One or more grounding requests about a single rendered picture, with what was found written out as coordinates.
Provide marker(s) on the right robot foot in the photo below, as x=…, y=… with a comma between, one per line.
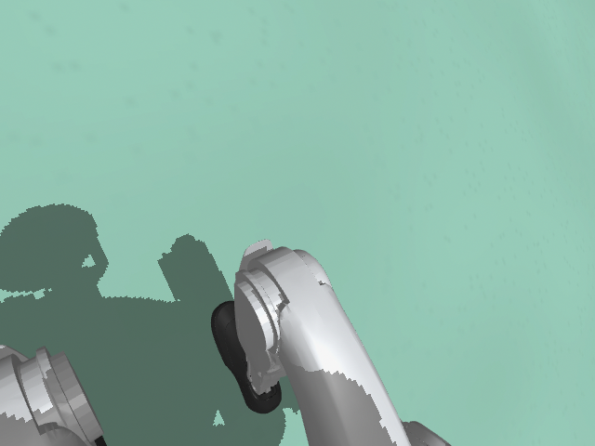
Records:
x=224, y=331

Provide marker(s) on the right robot hand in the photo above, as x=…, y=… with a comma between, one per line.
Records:
x=420, y=435

